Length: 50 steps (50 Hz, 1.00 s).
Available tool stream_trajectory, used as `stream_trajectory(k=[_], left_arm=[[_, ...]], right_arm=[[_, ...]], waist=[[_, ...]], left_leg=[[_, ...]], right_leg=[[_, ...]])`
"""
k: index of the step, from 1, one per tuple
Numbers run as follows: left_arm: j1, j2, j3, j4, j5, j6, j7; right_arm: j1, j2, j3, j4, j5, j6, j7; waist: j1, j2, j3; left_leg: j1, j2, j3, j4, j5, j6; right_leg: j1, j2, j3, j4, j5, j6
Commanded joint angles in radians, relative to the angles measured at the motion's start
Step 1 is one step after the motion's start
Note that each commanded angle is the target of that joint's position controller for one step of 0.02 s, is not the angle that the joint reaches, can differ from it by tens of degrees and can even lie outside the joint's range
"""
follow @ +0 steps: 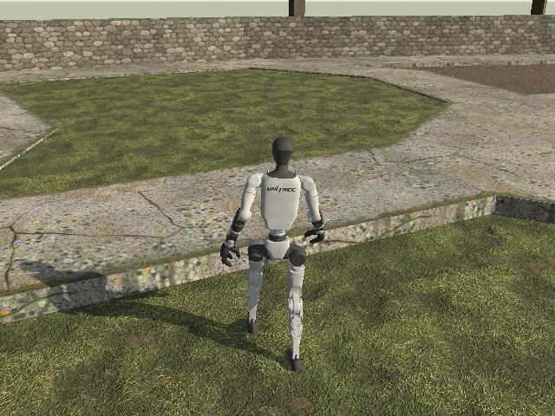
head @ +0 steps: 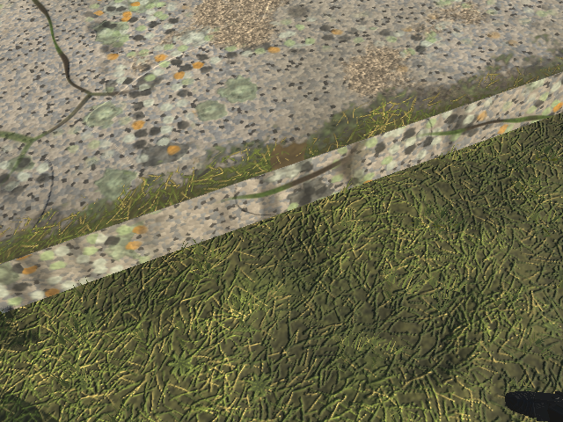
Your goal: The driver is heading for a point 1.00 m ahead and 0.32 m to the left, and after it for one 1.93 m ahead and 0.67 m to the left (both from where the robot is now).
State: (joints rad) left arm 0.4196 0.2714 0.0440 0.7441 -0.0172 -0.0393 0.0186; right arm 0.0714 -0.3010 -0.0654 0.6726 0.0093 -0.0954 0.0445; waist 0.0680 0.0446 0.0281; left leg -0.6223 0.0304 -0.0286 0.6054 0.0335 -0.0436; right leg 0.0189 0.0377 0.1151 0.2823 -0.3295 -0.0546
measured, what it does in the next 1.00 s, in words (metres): walks ahead, turning left: left foot, then right foot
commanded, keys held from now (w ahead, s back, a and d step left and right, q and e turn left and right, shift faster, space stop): w+q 1.00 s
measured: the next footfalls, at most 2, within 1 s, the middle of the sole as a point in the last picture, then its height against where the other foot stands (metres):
left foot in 0.14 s outside the picture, level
right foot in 0.62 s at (361, 391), level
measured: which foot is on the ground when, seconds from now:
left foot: up 0.00-0.12, down 0.14-0.62, up 0.64-1.00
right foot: down 0.00-0.16, up 0.18-0.60, down 0.62-1.00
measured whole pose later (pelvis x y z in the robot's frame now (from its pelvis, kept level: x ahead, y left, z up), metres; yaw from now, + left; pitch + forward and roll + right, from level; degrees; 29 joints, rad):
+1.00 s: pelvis +0.54 +0.06 +0.00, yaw +29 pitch +1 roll -2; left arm 0.34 0.30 0.07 0.81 0.00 -0.09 0.01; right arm 0.09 -0.31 -0.05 0.62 0.02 -0.03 0.04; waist 0.10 0.05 0.05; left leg -0.67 0.09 -0.03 0.73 -0.02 0.00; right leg 0.03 0.02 -0.18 0.23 -0.28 0.00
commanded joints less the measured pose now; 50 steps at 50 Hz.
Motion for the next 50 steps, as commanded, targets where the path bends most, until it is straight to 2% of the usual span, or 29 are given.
stream_trajectory(k=[1, 3, 4, 5, 6, 7, 8, 9, 10, 11, 12, 14, 16, 20, 22, 24, 27, 29, 30, 31, 32, 33, 34, 35, 36, 38, 43, 47, 50], left_arm=[[0.021, 0.190, 0.053, -0.023, -0.007, -0.016, 0.005], [0.019, 0.193, 0.056, -0.010, -0.004, -0.013, 0.004], [0.014, 0.198, 0.058, -0.007, -0.002, -0.011, 0.004], [0.011, 0.204, 0.059, -0.006, 0.002, -0.007, 0.004], [0.007, 0.195, 0.054, -0.006, 0.006, -0.001, 0.006], [0.016, 0.171, 0.041, -0.018, 0.020, 0.002, 0.011], [0.128, 0.076, 0.013, -0.043, 0.018, -0.011, 0.004], [0.074, 0.113, 0.013, -0.048, 0.016, -0.035, -0.002], [-0.047, 0.174, 0.029, -0.078, -0.014, -0.053, -0.014], [-0.120, 0.171, 0.022, -0.093, -0.015, -0.070, -0.019], [-0.159, 0.159, 0.023, -0.102, 0.003, -0.079, -0.019], [-0.133, 0.142, 0.025, -0.101, 0.022, -0.075, -0.019], [-0.120, 0.120, 0.019, -0.099, 0.033, -0.063, -0.016], [-0.277, 0.082, 0.000, -0.146, 0.039, -0.063, -0.012], [-0.357, 0.070, -0.006, -0.162, 0.031, -0.072, -0.020], [-0.405, 0.084, -0.001, -0.175, 0.017, -0.079, -0.026], [-0.411, 0.123, 0.017, -0.181, 0.008, -0.088, -0.034], [-0.329, 0.147, 0.034, -0.161, 0.006, -0.095, -0.031], [-0.237, 0.176, 0.050, -0.147, 0.012, -0.098, -0.023], [-0.086, 0.232, 0.066, -0.134, 0.026, -0.097, -0.014], [-0.026, 0.307, 0.085, -0.098, 0.037, -0.081, -0.021], [-0.048, 0.216, 0.069, -0.107, 0.023, -0.078, -0.028], [-0.088, 0.158, 0.054, -0.113, 0.020, -0.076, -0.025], [-0.134, 0.136, 0.044, -0.114, 0.027, -0.073, -0.025], [-0.161, 0.115, 0.038, -0.104, 0.031, -0.071, -0.025], [-0.177, 0.103, 0.035, -0.089, 0.034, -0.075, -0.022], [-0.177, 0.152, 0.054, -0.046, 0.023, -0.080, -0.017], [-0.161, 0.182, 0.058, -0.017, 0.019, -0.072, -0.007], [-0.123, 0.209, 0.064, 0.010, 0.004, -0.061, -0.008]], right_arm=[[-0.164, -0.063, -0.004, -0.106, 0.013, -0.024, 0.015], [-0.144, -0.079, -0.008, -0.101, 0.014, -0.023, 0.019], [-0.116, -0.093, -0.014, -0.094, 0.012, -0.021, 0.017], [-0.053, -0.113, -0.025, -0.078, 0.009, -0.017, 0.011], [0.075, -0.142, -0.042, -0.043, 0.005, -0.013, 0.003], [0.239, -0.171, -0.049, -0.015, 0.001, -0.008, -0.003], [0.354, -0.267, -0.072, 0.010, -0.009, -0.007, 0.001], [0.353, -0.185, -0.048, 0.021, 0.014, -0.009, 0.009], [0.276, -0.147, -0.035, 0.011, 0.017, -0.005, 0.001], [0.225, -0.141, -0.032, -0.004, 0.007, 0.003, -0.006], [0.191, -0.130, -0.027, -0.009, -0.001, 0.008, -0.009], [0.156, -0.112, -0.019, -0.024, -0.013, 0.007, -0.017], [0.154, -0.112, -0.019, -0.020, -0.001, 0.006, -0.026], [0.195, -0.154, -0.032, 0.002, 0.009, 0.011, -0.046], [0.235, -0.170, -0.038, 0.015, 0.016, 0.021, -0.054], [0.277, -0.174, -0.040, 0.030, 0.023, 0.031, -0.058], [0.292, -0.163, -0.040, 0.034, 0.023, 0.045, -0.064], [0.277, -0.151, -0.039, 0.028, 0.017, 0.053, -0.062], [0.276, -0.113, -0.026, 0.020, 0.013, 0.052, -0.058], [0.285, -0.043, 0.000, 0.000, -0.008, 0.048, -0.053], [0.408, 0.004, 0.018, -0.038, 0.024, 0.036, -0.052], [0.390, -0.103, -0.001, -0.012, 0.041, 0.038, -0.058], [0.289, -0.155, -0.017, -0.019, 0.034, 0.043, -0.058], [0.244, -0.147, -0.018, -0.024, 0.021, 0.047, -0.058], [0.209, -0.134, -0.019, -0.037, 0.012, 0.047, -0.054], [0.202, -0.097, -0.017, -0.046, 0.022, 0.057, -0.042], [0.127, -0.053, -0.002, -0.083, 0.010, 0.062, -0.031], [0.002, -0.034, 0.009, -0.113, 0.010, 0.045, -0.010], [-0.071, -0.036, 0.011, -0.145, 0.016, 0.044, 0.008]], waist=[[0.019, -0.171, 0.079], [0.005, -0.180, 0.076], [-0.013, -0.187, 0.052], [-0.047, -0.193, -0.006], [-0.115, -0.173, -0.100], [-0.184, -0.123, -0.232], [-0.144, 0.178, -0.398], [-0.155, 0.210, -0.399], [-0.159, 0.131, -0.219], [-0.145, 0.019, -0.129], [-0.117, -0.040, -0.059], [-0.063, -0.001, -0.044], [-0.046, 0.027, -0.034], [-0.092, 0.019, 0.014], [-0.125, 0.020, 0.010], [-0.142, 0.023, 0.002], [-0.123, 0.046, -0.012], [-0.071, 0.066, -0.035], [-0.021, 0.052, -0.098], [0.034, -0.073, -0.244], [-0.028, -0.391, -0.335], [-0.008, -0.284, -0.257], [0.015, -0.191, -0.142], [-0.001, -0.129, -0.087], [-0.015, -0.125, -0.042], [-0.039, -0.158, -0.014], [-0.044, -0.116, 0.008], [-0.004, -0.100, 0.026], [0.011, -0.097, 0.043]], left_leg=[[0.013, -0.010, 0.017, -0.080, 0.032, 0.032], [0.032, -0.009, 0.030, -0.097, -0.022, 0.069], [0.078, -0.028, 0.052, -0.098, -0.067, 0.091], [0.170, -0.061, 0.084, -0.097, -0.102, 0.119], [0.349, -0.091, 0.112, -0.109, -0.093, 0.157], [0.651, 0.009, -0.016, -0.061, -0.078, 0.215], [1.011, 0.269, -0.542, -0.132, -0.309, 0.402], [1.032, 0.298, -0.799, -0.317, -0.452, 0.396], [0.897, 0.282, -0.664, -0.333, -0.483, 0.350], [0.750, 0.243, -0.552, -0.347, -0.405, 0.325], [0.627, 0.205, -0.471, -0.366, -0.301, 0.319], [0.507, 0.149, -0.398, -0.409, -0.205, 0.319], [0.430, 0.130, -0.340, -0.435, -0.149, 0.334], [0.325, 0.074, -0.241, -0.439, -0.122, 0.297], [0.307, 0.060, -0.233, -0.418, -0.143, 0.272], [0.337, 0.076, -0.271, -0.388, -0.183, 0.260], [0.437, 0.108, -0.358, -0.303, -0.215, 0.228], [0.447, 0.098, -0.379, -0.213, -0.168, 0.199], [0.411, 0.048, -0.346, -0.086, -0.143, 0.168], [0.295, -0.019, -0.257, 0.199, -0.298, 0.131], [-0.042, -0.132, -0.127, 0.501, -0.636, 0.081], [-0.158, -0.048, -0.151, 0.634, -0.587, 0.067], [-0.176, -0.018, -0.136, 0.663, -0.489, 0.060], [-0.140, 0.014, -0.116, 0.647, -0.417, 0.051], [-0.123, 0.037, -0.113, 0.609, -0.374, 0.044], [-0.070, 0.067, -0.092, 0.570, -0.328, 0.041], [-0.116, 0.086, -0.069, 0.405, -0.202, 0.013], [-0.040, 0.066, -0.004, 0.166, -0.016, 0.027], [-0.012, 0.048, 0.034, 0.060, -0.021, 0.061]], right_leg=[[-0.054, -0.250, 0.121, -0.084, 0.285, -0.132], [0.006, -0.276, 0.104, -0.054, 0.395, -0.116], [0.034, -0.272, 0.085, -0.006, 0.554, -0.107], [0.057, -0.256, 0.055, 0.090, 0.770, -0.095], [0.037, -0.214, 0.007, 0.265, 0.941, -0.074], [-0.138, -0.185, -0.007, 0.511, 0.812, -0.047], [-0.522, -0.004, -0.057, 0.947, 0.239, 0.043], [-0.667, 0.029, 0.036, 1.044, -0.195, 0.041], [-0.754, -0.031, 0.039, 1.079, -0.139, 0.033], [-0.736, -0.072, 0.017, 1.031, -0.070, 0.022], [-0.720, -0.101, -0.001, 0.954, -0.025, 0.024], [-0.636, -0.133, -0.004, 0.853, 0.030, 0.040], [-0.610, -0.134, -0.029, 0.772, 0.039, 0.073], [-0.570, -0.104, -0.050, 0.478, 0.271, 0.120], [-0.505, -0.067, -0.059, 0.350, 0.382, 0.133], [-0.469, -0.047, -0.045, 0.288, 0.414, 0.136], [-0.433, -0.046, -0.009, 0.213, 0.340, 0.111], [-0.317, -0.046, -0.030, 0.166, 0.271, 0.070], [-0.159, -0.083, -0.013, 0.145, 0.248, 0.034], [0.085, -0.258, 0.151, 0.156, 0.166, -0.030], [0.336, -0.459, 0.610, 0.050, -0.080, -0.184], [0.281, -0.459, 0.668, 0.001, -0.269, -0.176], [0.177, -0.411, 0.499, -0.005, -0.196, -0.135], [0.078, -0.364, 0.361, -0.016, -0.032, -0.115], [0.007, -0.329, 0.271, -0.034, 0.084, -0.112], [-0.076, -0.287, 0.143, -0.080, 0.192, -0.102], [-0.081, -0.298, -0.028, -0.137, 0.381, -0.133], [-0.077, -0.266, -0.174, -0.138, 0.439, -0.099], [-0.017, -0.286, -0.218, -0.115, 0.482, -0.079]])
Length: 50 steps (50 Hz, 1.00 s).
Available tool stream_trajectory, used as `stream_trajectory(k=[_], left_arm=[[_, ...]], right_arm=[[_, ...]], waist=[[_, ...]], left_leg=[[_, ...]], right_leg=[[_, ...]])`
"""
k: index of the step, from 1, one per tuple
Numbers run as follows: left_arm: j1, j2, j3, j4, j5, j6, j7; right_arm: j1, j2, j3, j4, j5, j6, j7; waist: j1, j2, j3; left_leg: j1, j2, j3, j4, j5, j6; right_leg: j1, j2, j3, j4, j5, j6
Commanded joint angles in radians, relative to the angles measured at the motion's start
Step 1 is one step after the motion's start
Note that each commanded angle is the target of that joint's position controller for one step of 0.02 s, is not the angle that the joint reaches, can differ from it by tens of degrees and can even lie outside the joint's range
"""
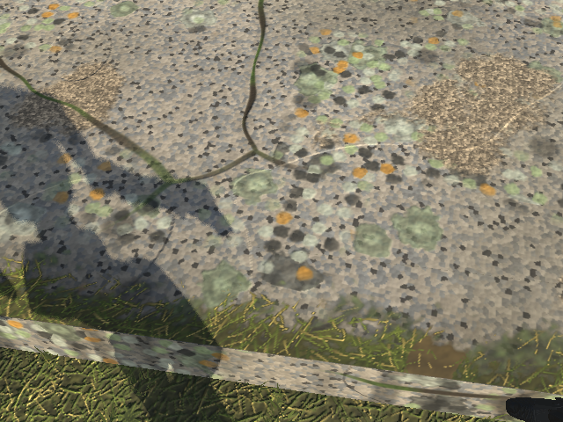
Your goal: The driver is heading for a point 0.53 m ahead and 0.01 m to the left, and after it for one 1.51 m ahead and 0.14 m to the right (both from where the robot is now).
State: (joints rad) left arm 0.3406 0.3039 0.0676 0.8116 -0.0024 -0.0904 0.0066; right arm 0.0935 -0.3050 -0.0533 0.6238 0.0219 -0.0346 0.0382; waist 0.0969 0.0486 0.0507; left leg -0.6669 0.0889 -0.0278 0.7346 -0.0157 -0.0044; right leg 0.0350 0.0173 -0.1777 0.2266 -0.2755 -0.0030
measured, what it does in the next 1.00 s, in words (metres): climbs: left foot, then right foot 0.19 m higher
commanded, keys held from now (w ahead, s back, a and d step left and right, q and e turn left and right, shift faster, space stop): w+q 0.32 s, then w+e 0.46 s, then e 0.22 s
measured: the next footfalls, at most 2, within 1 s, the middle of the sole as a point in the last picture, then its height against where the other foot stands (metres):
left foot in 0.12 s outside the picture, level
right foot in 0.78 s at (361, 309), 0.19 m higher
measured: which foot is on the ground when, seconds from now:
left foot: up 0.00-0.10, down 0.12-0.78, up 0.80-1.00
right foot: down 0.00-0.14, up 0.16-0.76, down 0.78-1.00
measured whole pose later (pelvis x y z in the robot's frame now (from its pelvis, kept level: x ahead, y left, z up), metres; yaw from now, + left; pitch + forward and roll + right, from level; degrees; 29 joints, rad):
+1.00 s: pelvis +0.58 -0.02 +0.16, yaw -2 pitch +1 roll +0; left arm 0.36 0.23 0.01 0.79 0.00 -0.05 -0.03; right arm 0.05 -0.27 0.00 0.63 -0.01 -0.07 0.02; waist 0.01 0.02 0.00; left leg -0.80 -0.02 -0.10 1.74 -0.31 0.09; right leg -0.46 0.13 0.02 0.77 -0.33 -0.10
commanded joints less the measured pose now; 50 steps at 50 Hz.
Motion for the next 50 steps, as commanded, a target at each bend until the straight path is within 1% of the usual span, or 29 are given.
stream_trajectory(k=[1, 4, 6, 7, 8, 9, 10, 11, 14, 19, 23, 25, 27, 29, 31, 33, 35, 36, 37, 38, 39, 40, 41, 42, 43, 44, 46, 47, 50], left_arm=[[-0.036, 0.186, 0.043, -0.050, -0.015, -0.005, 0.004], [-0.050, 0.225, 0.054, -0.051, -0.020, 0.015, 0.017], [-0.053, 0.200, 0.041, -0.071, -0.017, 0.025, 0.031], [0.055, 0.057, -0.006, -0.121, 0.039, 0.011, 0.021], [0.017, 0.087, -0.017, -0.141, 0.022, -0.027, 0.006], [-0.107, 0.170, 0.007, -0.165, -0.023, -0.046, -0.007], [-0.145, 0.155, -0.002, -0.183, -0.028, -0.053, -0.005], [-0.143, 0.145, -0.004, -0.168, -0.003, -0.049, 0.006], [-0.103, 0.127, -0.003, -0.167, 0.026, -0.019, 0.010], [-0.113, 0.014, -0.046, -0.143, 0.023, 0.009, 0.002], [-0.220, 0.047, -0.039, -0.191, -0.011, 0.035, -0.002], [-0.280, 0.023, -0.040, -0.221, -0.038, 0.034, 0.008], [-0.291, -0.050, -0.069, -0.254, -0.076, 0.031, 0.015], [-0.330, -0.114, -0.104, -0.301, -0.079, 0.020, 0.000], [-0.373, -0.161, -0.140, -0.353, -0.061, 0.013, -0.020], [-0.511, -0.193, -0.181, -0.490, -0.016, 0.006, -0.041], [-0.467, -0.163, -0.184, -0.544, 0.013, 0.013, -0.052], [-0.345, -0.109, -0.142, -0.475, 0.010, 0.005, -0.049], [-0.191, -0.026, -0.098, -0.414, 0.016, 0.008, -0.040], [-0.035, 0.019, -0.077, -0.380, 0.008, 0.016, -0.041], [0.064, 0.147, -0.029, -0.332, 0.004, 0.026, -0.047], [0.142, 0.304, 0.002, -0.249, 0.044, 0.029, -0.048], [0.206, 0.228, -0.012, -0.227, 0.073, 0.050, -0.016], [0.166, 0.160, -0.020, -0.195, 0.054, 0.047, -0.017], [0.082, 0.113, -0.023, -0.177, 0.009, 0.037, -0.028], [0.003, 0.047, -0.038, -0.159, -0.002, 0.027, -0.028], [-0.061, -0.058, -0.058, -0.116, 0.021, 0.012, -0.031], [-0.089, -0.062, -0.057, -0.109, 0.011, 0.013, -0.033], [-0.156, -0.028, -0.045, -0.133, -0.020, 0.017, -0.029]], right_arm=[[-0.105, -0.041, -0.004, -0.105, 0.003, -0.017, 0.019], [-0.038, -0.092, -0.029, -0.113, -0.008, -0.009, 0.017], [0.255, -0.188, -0.083, -0.040, -0.007, -0.002, -0.001], [0.285, -0.308, -0.104, -0.030, 0.000, 0.003, -0.019], [0.311, -0.283, -0.091, -0.070, -0.006, -0.010, -0.017], [0.288, -0.219, -0.073, -0.062, -0.014, -0.023, -0.012], [0.227, -0.193, -0.066, -0.061, -0.007, -0.029, -0.015], [0.159, -0.161, -0.054, -0.071, -0.006, -0.031, -0.018], [0.083, -0.142, -0.046, -0.079, -0.022, -0.035, -0.027], [0.095, -0.114, -0.028, -0.029, -0.023, -0.017, -0.051], [0.230, -0.102, -0.009, 0.032, -0.032, -0.007, -0.053], [0.412, -0.116, -0.013, 0.116, -0.029, 0.004, -0.061], [0.510, -0.072, 0.004, 0.198, -0.018, 0.009, -0.067], [0.539, -0.017, 0.022, 0.254, -0.034, 0.007, -0.065], [0.450, 0.001, 0.034, 0.255, -0.024, 0.017, -0.074], [0.307, -0.019, 0.047, 0.252, 0.002, 0.020, -0.091], [0.285, -0.102, 0.024, 0.266, 0.006, -0.001, -0.093], [0.302, -0.157, 0.011, 0.265, 0.023, -0.011, -0.081], [0.302, -0.241, -0.005, 0.253, 0.008, -0.010, -0.074], [0.303, -0.319, -0.032, 0.258, 0.013, 0.002, -0.072], [0.345, -0.281, -0.030, 0.239, -0.013, 0.003, -0.081], [0.384, -0.090, 0.007, 0.199, -0.038, -0.014, -0.054], [0.389, -0.099, 0.001, 0.231, -0.064, -0.054, 0.004], [0.332, -0.075, -0.010, 0.216, -0.024, -0.065, 0.039], [0.166, -0.036, 0.008, 0.144, -0.014, -0.058, 0.035], [0.053, 0.001, 0.027, 0.083, -0.026, -0.051, 0.024], [0.122, 0.045, 0.047, 0.041, -0.023, -0.039, 0.010], [0.148, 0.037, 0.051, 0.026, -0.024, -0.031, 0.000], [0.132, 0.032, 0.073, -0.032, -0.041, -0.038, -0.038]], waist=[[-0.022, -0.105, 0.019], [-0.097, -0.145, -0.057], [-0.250, -0.089, -0.215], [-0.153, 0.203, -0.298], [-0.191, 0.178, -0.491], [-0.226, 0.056, -0.372], [-0.190, 0.009, -0.246], [-0.142, -0.058, -0.174], [-0.067, -0.018, -0.133], [-0.079, 0.067, -0.152], [-0.163, 0.063, -0.089], [-0.232, 0.075, -0.009], [-0.223, 0.053, 0.062], [-0.197, -0.007, 0.107], [-0.154, -0.043, 0.140], [-0.090, -0.052, 0.186], [-0.039, -0.024, 0.004], [-0.003, 0.038, -0.182], [0.072, 0.122, -0.349], [0.148, 0.235, -0.404], [0.155, 0.161, -0.442], [0.037, -0.489, -0.513], [0.053, -0.483, -0.680], [0.026, -0.289, -0.566], [0.011, -0.135, -0.285], [-0.033, 0.000, -0.074], [-0.157, -0.021, -0.046], [-0.175, -0.079, -0.036], [-0.226, -0.011, 0.005]], left_leg=[[0.039, -0.019, 0.045, -0.091, -0.002, 0.038], [0.185, -0.105, 0.117, -0.111, -0.155, 0.109], [0.629, -0.143, 0.068, -0.216, -0.062, 0.184], [1.025, 0.127, -0.366, -0.185, 0.035, 0.321], [1.143, 0.260, -0.796, -0.356, -0.166, 0.461], [1.064, 0.218, -0.669, -0.408, -0.224, 0.390], [0.902, 0.180, -0.545, -0.425, -0.169, 0.348], [0.753, 0.144, -0.456, -0.435, -0.036, 0.317], [0.510, 0.085, -0.319, -0.471, 0.274, 0.316], [0.396, -0.005, -0.113, -0.460, 0.305, 0.257], [0.696, 0.167, -0.330, -0.477, 0.060, 0.297], [0.953, 0.288, -0.424, -0.463, 0.101, 0.355], [1.095, 0.309, -0.361, -0.400, 0.079, 0.307], [1.112, 0.299, -0.284, -0.367, 0.088, 0.238], [0.922, 0.256, -0.174, -0.434, -0.011, 0.166], [0.423, 0.124, 0.005, -0.617, -0.075, 0.110], [0.086, 0.114, 0.071, -0.846, 0.225, 0.165], [0.210, 0.116, 0.090, -0.707, 0.980, 0.196], [0.410, 0.143, 0.107, -0.520, 1.698, 0.202], [0.687, 0.168, 0.074, -0.295, 1.881, 0.166], [0.688, 0.146, 0.023, -0.007, 1.761, 0.138], [0.377, -0.126, -0.038, 0.438, 0.251, 0.050], [0.252, -0.245, -0.210, 0.811, -0.248, 0.047], [0.136, -0.214, -0.234, 0.962, -0.271, 0.055], [0.013, -0.188, -0.148, 0.987, -0.312, 0.058], [-0.087, -0.149, -0.117, 0.987, -0.352, 0.075], [-0.027, -0.106, -0.107, 1.092, -0.350, 0.105], [-0.076, -0.116, -0.086, 1.204, -0.376, 0.106], [-0.076, -0.056, -0.020, 0.747, -0.239, 0.096]], right_leg=[[-0.003, -0.275, 0.062, -0.037, 0.477, -0.123], [0.049, -0.282, 0.016, 0.184, 0.958, -0.096], [-0.157, -0.226, -0.015, 0.606, 0.867, -0.042], [-0.610, -0.083, -0.010, 0.965, -0.087, 0.021], [-0.794, 0.024, 0.225, 1.173, -0.358, 0.034], [-0.885, -0.040, 0.288, 1.169, -0.239, 0.017], [-0.868, -0.078, 0.272, 1.080, -0.140, 0.009], [-0.804, -0.112, 0.267, 1.001, -0.090, 0.023], [-0.631, -0.123, 0.248, 0.906, -0.043, 0.062], [-0.494, -0.069, 0.153, 0.708, 0.137, 0.110], [-0.888, -0.121, 0.188, 0.995, -0.014, 0.072], [-1.334, -0.080, 0.229, 1.547, -0.277, 0.067], [-1.693, -0.027, 0.362, 1.977, -0.449, 0.032], [-1.876, -0.010, 0.382, 2.176, -0.494, 0.007], [-1.842, -0.028, 0.310, 2.109, -0.455, 0.007], [-1.498, -0.099, 0.113, 1.660, -0.306, 0.028], [-0.731, -0.096, 0.006, 1.312, -0.017, -0.026], [-0.442, 0.000, -0.055, 1.300, 0.001, -0.059], [-0.339, 0.084, -0.073, 1.313, -0.035, -0.082], [-0.398, 0.083, 0.037, 1.045, -0.138, -0.114], [-0.269, 0.084, 0.266, 0.866, -0.080, -0.154], [-0.019, -0.172, 0.900, 0.449, 0.235, -0.334], [0.124, -0.261, 1.242, 0.198, 0.359, -0.347], [0.022, -0.263, 1.170, 0.206, 0.242, -0.297], [-0.181, -0.212, 1.047, 0.243, 0.167, -0.261], [-0.384, -0.175, 0.890, 0.284, 0.134, -0.233], [-0.553, -0.089, 0.661, 0.288, 0.191, -0.199], [-0.559, -0.097, 0.649, 0.235, 0.218, -0.208], [-0.634, 0.000, 0.383, 0.168, 0.388, -0.182]])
